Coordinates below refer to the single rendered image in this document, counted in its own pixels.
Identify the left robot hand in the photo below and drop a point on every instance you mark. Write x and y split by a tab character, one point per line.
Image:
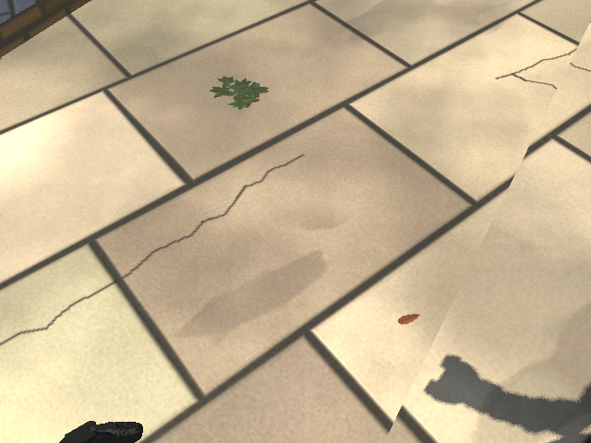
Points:
111	432

